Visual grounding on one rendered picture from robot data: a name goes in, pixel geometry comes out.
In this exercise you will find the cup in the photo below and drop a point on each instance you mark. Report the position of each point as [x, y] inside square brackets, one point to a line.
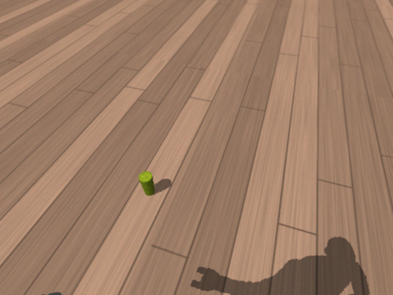
[147, 183]

